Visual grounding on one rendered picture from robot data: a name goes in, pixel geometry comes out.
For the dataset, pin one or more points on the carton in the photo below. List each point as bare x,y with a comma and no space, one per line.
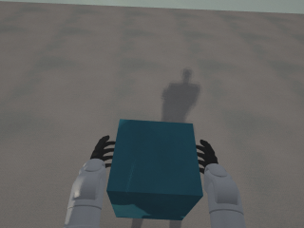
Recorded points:
155,172

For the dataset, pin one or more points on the robot right hand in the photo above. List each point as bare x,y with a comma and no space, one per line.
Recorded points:
209,155

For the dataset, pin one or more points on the robot right forearm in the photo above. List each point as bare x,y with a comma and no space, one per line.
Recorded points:
224,201

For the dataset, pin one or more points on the robot left forearm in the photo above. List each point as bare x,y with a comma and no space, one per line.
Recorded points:
86,197

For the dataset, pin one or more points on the robot left hand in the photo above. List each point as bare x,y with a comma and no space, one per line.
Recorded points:
99,150

